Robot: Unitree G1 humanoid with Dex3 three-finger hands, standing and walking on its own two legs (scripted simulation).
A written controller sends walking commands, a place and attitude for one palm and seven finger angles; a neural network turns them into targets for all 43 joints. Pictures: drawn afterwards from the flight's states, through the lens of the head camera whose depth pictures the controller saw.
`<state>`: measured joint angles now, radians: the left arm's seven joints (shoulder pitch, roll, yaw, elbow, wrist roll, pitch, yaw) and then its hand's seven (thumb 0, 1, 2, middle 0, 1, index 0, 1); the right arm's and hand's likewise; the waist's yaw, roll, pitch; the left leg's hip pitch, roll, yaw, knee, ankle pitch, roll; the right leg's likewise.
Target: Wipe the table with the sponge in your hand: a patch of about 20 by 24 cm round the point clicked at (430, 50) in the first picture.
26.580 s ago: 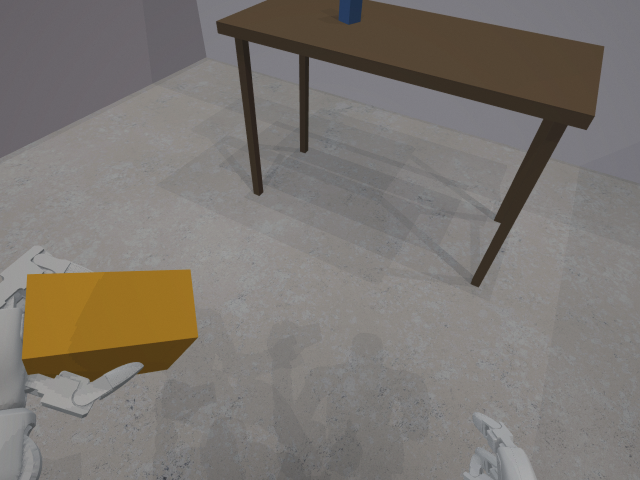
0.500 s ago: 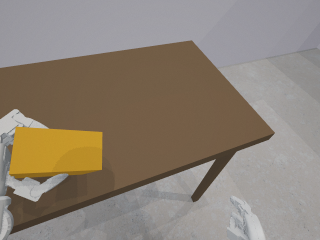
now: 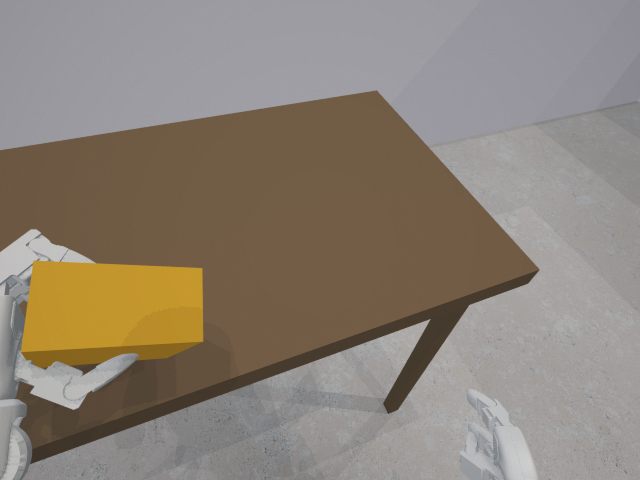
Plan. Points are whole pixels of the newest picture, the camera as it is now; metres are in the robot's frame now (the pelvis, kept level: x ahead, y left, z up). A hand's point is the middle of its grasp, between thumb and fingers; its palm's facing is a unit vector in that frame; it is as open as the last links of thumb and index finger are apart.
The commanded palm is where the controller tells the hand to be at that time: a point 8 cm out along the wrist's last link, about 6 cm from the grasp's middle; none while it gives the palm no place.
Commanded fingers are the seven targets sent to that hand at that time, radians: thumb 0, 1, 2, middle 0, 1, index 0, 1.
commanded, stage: turn the palm down, sponge in hand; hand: left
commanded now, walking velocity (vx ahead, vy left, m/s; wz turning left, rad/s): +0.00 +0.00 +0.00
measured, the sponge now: (138, 319) +0.23 +0.20 +0.14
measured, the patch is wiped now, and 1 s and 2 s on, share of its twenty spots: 0.00 0.00 0.00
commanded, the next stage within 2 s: none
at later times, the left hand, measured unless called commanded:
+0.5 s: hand (69, 321) +0.20 +0.24 +0.18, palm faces +0.45 -0.61 -0.65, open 10.4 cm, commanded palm +0.17 +0.26 +0.20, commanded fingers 0.00 0.10 1.30 -1.20 -1.60 -1.20 -1.60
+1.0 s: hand (84, 307) +0.21 +0.23 +0.18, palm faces +0.30 -0.39 -0.87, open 10.4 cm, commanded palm +0.18 +0.24 +0.23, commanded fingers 0.00 0.10 1.30 -1.20 -1.60 -1.20 -1.60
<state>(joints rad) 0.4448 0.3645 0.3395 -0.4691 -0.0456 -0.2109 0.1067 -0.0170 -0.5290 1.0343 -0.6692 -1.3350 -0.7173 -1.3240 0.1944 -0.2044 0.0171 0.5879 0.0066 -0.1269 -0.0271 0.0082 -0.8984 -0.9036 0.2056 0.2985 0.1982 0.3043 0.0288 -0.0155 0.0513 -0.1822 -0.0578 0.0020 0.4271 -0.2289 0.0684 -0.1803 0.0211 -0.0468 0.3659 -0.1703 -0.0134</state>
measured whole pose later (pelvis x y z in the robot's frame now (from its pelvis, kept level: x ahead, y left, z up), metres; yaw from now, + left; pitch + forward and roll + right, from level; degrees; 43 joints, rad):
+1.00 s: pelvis -0.01 -0.06 -0.02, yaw +0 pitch -1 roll +1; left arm 0.26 0.67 0.32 -0.44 0.28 0.27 -0.03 -0.01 -0.53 1.04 -0.67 -1.33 -0.72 -1.32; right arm 0.16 -0.30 0.00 0.60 0.05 -0.02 -0.14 0.01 -0.90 -0.90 0.20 0.30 0.20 0.30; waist 0.10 0.09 -0.02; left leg -0.29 -0.02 -0.01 0.65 -0.34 0.00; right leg -0.33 0.06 -0.05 0.67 -0.32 -0.10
